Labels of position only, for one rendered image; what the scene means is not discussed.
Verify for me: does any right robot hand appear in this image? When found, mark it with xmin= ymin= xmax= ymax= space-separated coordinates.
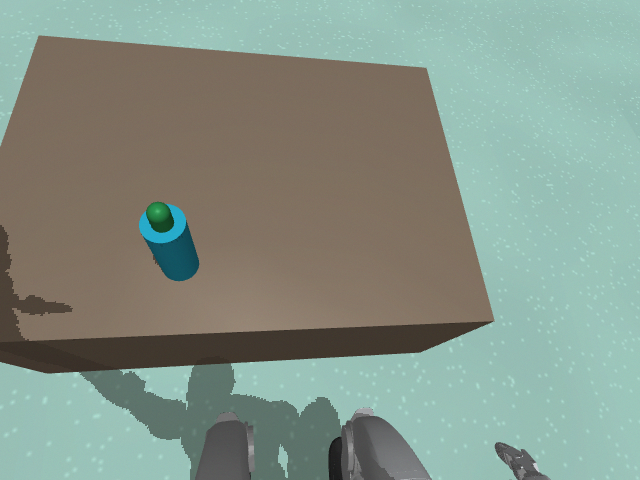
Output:
xmin=495 ymin=442 xmax=551 ymax=480

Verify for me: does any bottle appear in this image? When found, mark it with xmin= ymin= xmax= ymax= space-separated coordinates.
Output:
xmin=139 ymin=202 xmax=199 ymax=281

